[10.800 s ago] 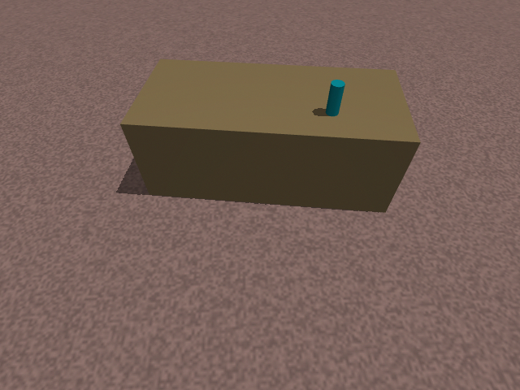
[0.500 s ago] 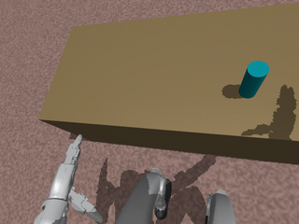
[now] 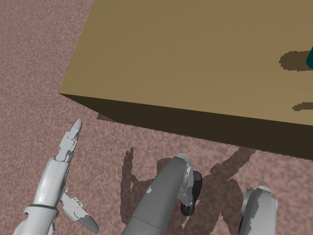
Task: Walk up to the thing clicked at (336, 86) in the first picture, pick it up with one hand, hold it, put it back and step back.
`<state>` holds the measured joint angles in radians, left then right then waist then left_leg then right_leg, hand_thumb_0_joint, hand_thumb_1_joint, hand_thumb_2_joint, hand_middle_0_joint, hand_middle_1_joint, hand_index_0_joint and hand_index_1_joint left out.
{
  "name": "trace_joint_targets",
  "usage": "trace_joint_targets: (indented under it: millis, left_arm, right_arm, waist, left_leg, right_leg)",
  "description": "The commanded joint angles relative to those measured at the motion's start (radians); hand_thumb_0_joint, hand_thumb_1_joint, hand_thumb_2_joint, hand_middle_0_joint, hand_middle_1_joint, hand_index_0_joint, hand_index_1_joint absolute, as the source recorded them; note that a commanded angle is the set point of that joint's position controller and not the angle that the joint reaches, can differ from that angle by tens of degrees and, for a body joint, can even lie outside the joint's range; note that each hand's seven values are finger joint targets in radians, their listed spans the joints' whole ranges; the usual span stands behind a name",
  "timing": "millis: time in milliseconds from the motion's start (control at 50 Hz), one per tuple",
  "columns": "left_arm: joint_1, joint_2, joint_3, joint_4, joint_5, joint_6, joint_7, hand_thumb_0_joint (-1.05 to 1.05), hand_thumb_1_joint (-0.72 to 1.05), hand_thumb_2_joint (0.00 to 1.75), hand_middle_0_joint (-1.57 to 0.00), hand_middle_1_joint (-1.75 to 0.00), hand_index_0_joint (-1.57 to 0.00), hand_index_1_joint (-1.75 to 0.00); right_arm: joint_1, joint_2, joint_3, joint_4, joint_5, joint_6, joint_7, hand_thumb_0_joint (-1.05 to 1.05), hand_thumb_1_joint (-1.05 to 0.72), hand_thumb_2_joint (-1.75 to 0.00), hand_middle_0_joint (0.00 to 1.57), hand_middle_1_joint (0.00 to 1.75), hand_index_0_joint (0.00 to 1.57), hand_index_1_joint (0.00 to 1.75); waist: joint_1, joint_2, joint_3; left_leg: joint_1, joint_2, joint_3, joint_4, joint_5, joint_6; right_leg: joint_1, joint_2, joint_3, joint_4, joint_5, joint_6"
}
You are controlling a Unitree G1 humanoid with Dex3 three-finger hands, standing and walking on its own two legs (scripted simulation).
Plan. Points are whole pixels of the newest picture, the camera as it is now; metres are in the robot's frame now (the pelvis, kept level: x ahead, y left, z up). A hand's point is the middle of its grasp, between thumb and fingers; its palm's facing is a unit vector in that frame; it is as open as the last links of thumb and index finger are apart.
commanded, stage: close in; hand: right
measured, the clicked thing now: out of the picture +0.59 -0.20 -0.05
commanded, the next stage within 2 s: rest palm in 0.26 s
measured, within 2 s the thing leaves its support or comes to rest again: leaves its support in 1.28 s
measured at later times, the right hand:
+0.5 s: hand out of the picture +0.55 -0.19 -0.05, palm faces +0.18 +0.98 +0.02, open 17.5 cm
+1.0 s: hand out of the picture +0.57 -0.18 -0.06, palm faces +0.17 +0.99 +0.00, open 11.0 cm
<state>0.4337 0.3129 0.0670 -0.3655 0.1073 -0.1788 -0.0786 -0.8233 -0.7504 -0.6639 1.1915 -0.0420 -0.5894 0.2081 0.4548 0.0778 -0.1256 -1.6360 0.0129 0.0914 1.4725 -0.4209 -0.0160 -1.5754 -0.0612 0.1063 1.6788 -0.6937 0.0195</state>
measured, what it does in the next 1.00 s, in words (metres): stands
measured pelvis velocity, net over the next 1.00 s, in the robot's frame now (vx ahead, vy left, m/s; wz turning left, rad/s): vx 0.00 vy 0.01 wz -0.03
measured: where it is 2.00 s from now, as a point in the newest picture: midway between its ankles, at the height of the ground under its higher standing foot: (215, 222)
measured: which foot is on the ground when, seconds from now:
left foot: down 0.00-1.00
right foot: down 0.00-1.00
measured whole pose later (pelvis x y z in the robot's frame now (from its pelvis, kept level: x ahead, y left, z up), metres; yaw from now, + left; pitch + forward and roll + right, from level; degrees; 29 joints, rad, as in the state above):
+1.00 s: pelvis +0.00 +0.01 -0.02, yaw -2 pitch +35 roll +4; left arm 0.49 0.35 0.13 -0.53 0.07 -0.12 -0.09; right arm -0.95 -0.66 -0.57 1.17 -0.11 -0.50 0.04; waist 0.46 0.05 -0.12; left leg -1.72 0.03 0.05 1.57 -0.46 -0.01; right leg -1.62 -0.04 0.07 1.72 -0.71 0.03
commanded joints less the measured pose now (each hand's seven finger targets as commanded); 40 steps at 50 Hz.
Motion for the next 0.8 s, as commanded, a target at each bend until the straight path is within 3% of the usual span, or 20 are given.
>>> trace_joint_targets:
  millis: [0, 160, 200, 220, 240, 300, 340, 360, 420, 460, 480, 520, 560, 580, 620, 680, 700, 720, 740, 780]
  left_arm:
    - [0.091, 0.186, 0.189, -0.102, -0.019, -0.016, 0.028, 0.0, -0.54, 0.03, -0.05, -0.04, -0.05, -0.04]
    - [0.037, 0.211, 0.193, -0.241, -0.025, 0.01, 0.043, 0.0, -0.53, 0.02, -0.04, -0.04, -0.06, -0.03]
    - [0.033, 0.202, 0.186, -0.283, -0.032, 0.005, 0.045, 0.0, -0.53, 0.02, -0.04, -0.04, -0.06, -0.03]
    - [0.079, 0.2, 0.185, -0.28, -0.032, 0.005, 0.047, 0.0, -0.53, 0.02, -0.05, -0.04, -0.06, -0.03]
    - [0.091, 0.191, 0.175, -0.282, -0.035, 0.006, 0.046, 0.0, -0.53, 0.02, -0.05, -0.05, -0.05, -0.04]
    - [0.142, 0.202, 0.197, -0.291, -0.037, 0.001, 0.045, 0.0, -0.54, 0.02, -0.05, -0.05, -0.06, -0.04]
    - [0.144, 0.187, 0.196, -0.286, -0.04, -0.004, 0.042, 0.0, -0.53, 0.02, -0.05, -0.05, -0.06, -0.04]
    - [0.154, 0.181, 0.193, -0.275, -0.039, -0.006, 0.041, 0.0, -0.58, 0.07, -0.05, -0.05, -0.04, -0.06]
    - [0.14, 0.155, 0.17, -0.263, -0.038, -0.017, 0.036, 0.0, -0.59, 0.08, -0.05, -0.05, -0.03, -0.07]
    - [0.136, 0.187, 0.204, -0.289, -0.032, -0.015, 0.039, 0.0, -0.59, 0.08, -0.06, -0.05, -0.03, -0.07]
    - [0.136, 0.201, 0.217, -0.292, -0.029, -0.016, 0.039, 0.0, -0.56, 0.06, -0.05, -0.05, -0.05, -0.06]
    - [0.161, 0.194, 0.209, -0.252, -0.028, -0.007, 0.036, 0.0, -0.56, 0.06, -0.05, -0.05, -0.05, -0.06]
    - [0.124, 0.215, 0.231, -0.269, -0.031, -0.006, 0.034, 0.0, -0.56, 0.06, -0.05, -0.05, -0.04, -0.06]
    - [0.144, 0.227, 0.243, -0.262, -0.032, 0.0, 0.033, 0.0, -0.56, 0.06, -0.05, -0.05, -0.04, -0.05]
    - [0.12, 0.236, 0.247, -0.284, -0.037, 0.01, 0.03, 0.0, -0.55, 0.06, -0.05, -0.05, -0.04, -0.05]
    - [0.116, 0.186, 0.203, -0.267, -0.039, 0.015, 0.02, 0.0, -0.55, 0.05, -0.05, -0.05, -0.04, -0.05]
    - [0.114, 0.198, 0.216, -0.275, -0.042, 0.012, 0.023, 0.0, -0.55, 0.05, -0.05, -0.05, -0.05, -0.05]
    - [0.118, 0.198, 0.203, -0.288, -0.043, 0.013, 0.024, 0.0, -0.56, 0.06, -0.05, -0.05, -0.04, -0.05]
    - [0.111, 0.216, 0.216, -0.337, -0.042, 0.012, 0.026, 0.0, -0.55, 0.05, -0.05, -0.05, -0.04, -0.05]
    - [0.131, 0.23, 0.233, -0.327, -0.043, 0.015, 0.027, 0.0, -0.54, 0.04, -0.04, -0.05, -0.05, -0.04]
  right_arm:
    - [-0.386, -0.231, 0.034, -0.241, -0.021, -0.043, -0.045, 0.0, 0.55, -0.02, 0.06, 0.04, 0.06, 0.04]
    - [-0.384, -0.141, 0.043, -0.147, -0.029, -0.015, -0.105, 0.0, 0.61, -0.03, 0.04, 0.05, 0.04, 0.05]
    - [-0.354, -0.084, 0.087, -0.088, -0.031, -0.013, -0.108, 0.0, 0.59, -0.02, 0.05, 0.05, 0.05, 0.05]
    - [-0.36, -0.084, 0.086, -0.101, -0.033, -0.016, -0.11, 0.0, 0.6, -0.03, 0.04, 0.05, 0.04, 0.05]
    - [-0.374, -0.13, 0.065, -0.117, -0.036, -0.022, -0.118, 0.0, 0.6, -0.03, 0.04, 0.05, 0.04, 0.05]
    - [-0.421, -0.124, 0.075, -0.166, -0.033, -0.028, -0.128, 0.0, 0.6, -0.03, 0.04, 0.06, 0.05, 0.06]
    - [-0.421, -0.125, 0.064, -0.177, -0.025, -0.03, -0.137, 0.0, 0.58, -0.04, 0.05, 0.07, 0.06, 0.07]
    - [-0.433, -0.101, 0.082, -0.187, -0.026, -0.031, -0.142, 0.0, 0.55, -0.05, 0.05, 0.06, 0.05, 0.06]
    - [-0.492, -0.085, 0.114, -0.234, -0.039, -0.04, -0.145, 0.0, 0.53, -0.06, 0.15, 0.11, 0.15, 0.11]
    - [-0.508, -0.122, 0.103, -0.276, -0.057, -0.044, -0.156, 0.0, 0.49, -0.12, 0.2, 0.17, 0.2, 0.17]
    - [-0.527, -0.096, 0.132, -0.291, -0.063, -0.041, -0.157, 0.0, 0.47, -0.06, 0.28, 0.19, 0.28, 0.19]
    - [-0.515, -0.112, 0.107, -0.26, -0.067, -0.031, -0.164, 0.0, 0.45, -0.11, 0.43, 0.27, 0.43, 0.27]
    - [-0.486, -0.105, 0.115, -0.22, -0.068, -0.013, -0.163, 0.0, 0.47, -0.11, 0.51, 0.3, 0.5, 0.3]
    - [-0.491, -0.152, 0.077, -0.242, -0.07, -0.008, -0.168, 0.0, 0.48, -0.11, 0.55, 0.32, 0.54, 0.32]
    - [-0.507, -0.16, 0.069, -0.239, -0.07, 0.005, -0.169, 0.0, 0.47, -0.11, 0.6, 0.34, 0.59, 0.34]
    - [-0.455, -0.044, 0.122, -0.1, -0.067, 0.021, -0.153, 0.0, 0.43, -0.14, 0.7, 0.41, 0.69, 0.41]
    - [-0.451, -0.042, 0.131, -0.102, -0.067, 0.02, -0.146, 0.0, 0.43, -0.15, 0.75, 0.43, 0.74, 0.44]
    - [-0.487, -0.106, 0.089, -0.146, -0.069, 0.014, -0.15, 0.0, 0.43, -0.17, 0.78, 0.46, 0.77, 0.46]
    - [-0.495, -0.107, 0.105, -0.172, -0.077, 0.014, -0.148, 0.0, 0.44, -0.19, 0.81, 0.49, 0.81, 0.49]
    - [-0.52, -0.136, 0.083, -0.167, -0.071, 0.013, -0.155, 0.0, 0.42, -0.23, 0.91, 0.56, 0.9, 0.56]
  waist:
    - [-0.065, -0.638, -0.571]
    - [-0.035, -0.388, -0.562]
    - [-0.024, -0.351, -0.543]
    - [-0.012, -0.333, -0.549]
    - [-0.029, -0.346, -0.549]
    - [-0.014, -0.374, -0.59]
    - [-0.016, -0.383, -0.57]
    - [-0.021, -0.389, -0.583]
    - [-0.022, -0.439, -0.593]
    - [-0.018, -0.484, -0.628]
    - [-0.02, -0.508, -0.67]
    - [-0.013, -0.512, -0.632]
    - [-0.027, -0.517, -0.639]
    - [-0.029, -0.516, -0.651]
    - [-0.027, -0.503, -0.658]
    - [-0.008, -0.433, -0.571]
    - [0.009, -0.423, -0.574]
    - [0.002, -0.415, -0.591]
    - [0.0, -0.425, -0.653]
    - [0.01, -0.421, -0.675]
  left_leg:
    - [0.37, -0.034, -0.03, -0.092, 0.115, 0.056]
    - [0.474, -0.029, -0.029, -0.084, 0.07, 0.045]
    - [0.493, -0.028, -0.044, -0.092, 0.051, 0.04]
    - [0.491, -0.03, -0.045, -0.097, 0.064, 0.037]
    - [0.503, -0.028, -0.055, -0.094, 0.058, 0.038]
    - [0.508, -0.028, -0.059, -0.088, 0.108, 0.037]
    - [0.502, -0.027, -0.063, -0.089, 0.105, 0.037]
    - [0.497, -0.027, -0.066, -0.087, 0.112, 0.036]
    - [0.46, -0.024, -0.064, -0.067, 0.118, 0.04]
    - [0.438, -0.021, -0.059, -0.055, 0.141, 0.043]
    - [0.433, -0.024, -0.057, -0.051, 0.156, 0.044]
    - [0.401, -0.024, -0.051, -0.045, 0.186, 0.047]
    - [0.413, -0.024, -0.048, -0.042, 0.189, 0.049]
    - [0.414, -0.024, -0.047, -0.037, 0.204, 0.049]
    - [0.43, -0.023, -0.046, -0.035, 0.196, 0.052]
    - [0.406, -0.026, -0.038, -0.027, 0.176, 0.053]
    - [0.415, -0.025, -0.04, -0.024, 0.192, 0.051]
    - [0.422, -0.024, -0.041, -0.017, 0.187, 0.051]
    - [0.451, -0.025, -0.043, -0.014, 0.21, 0.05]
    - [0.482, -0.022, -0.051, -0.018, 0.24, 0.045]
  right_leg:
    - [0.485, 0.007, -0.008, -0.273, 0.435, 0.015]
    - [0.261, 0.031, -0.017, -0.271, 0.21, -0.016]
    - [0.212, 0.035, -0.025, -0.263, 0.171, -0.025]
    - [0.214, 0.037, -0.027, -0.254, 0.181, -0.028]
    - [0.19, 0.04, -0.034, -0.251, 0.173, -0.029]
    - [0.242, 0.044, -0.042, -0.237, 0.226, -0.028]
    - [0.242, 0.044, -0.048, -0.233, 0.223, -0.029]
    - [0.255, 0.044, -0.05, -0.229, 0.232, -0.028]
    - [0.277, 0.045, -0.052, -0.223, 0.252, -0.021]
    - [0.356, 0.039, -0.05, -0.216, 0.307, -0.015]
    - [0.393, 0.037, -0.047, -0.213, 0.339, -0.013]
    - [0.407, 0.033, -0.04, -0.199, 0.42, -0.009]
    - [0.407, 0.031, -0.034, -0.202, 0.448, -0.007]
    - [0.414, 0.03, -0.032, -0.199, 0.478, -0.004]
    - [0.393, 0.03, -0.031, -0.209, 0.463, -0.004]
    - [0.294, 0.034, -0.028, -0.201, 0.394, -0.009]
    - [0.271, 0.036, -0.028, -0.192, 0.381, -0.013]
    - [0.264, 0.036, -0.027, -0.192, 0.37, -0.013]
    - [0.297, 0.035, -0.03, -0.191, 0.392, -0.014]
    - [0.285, 0.041, -0.04, -0.171, 0.396, -0.02]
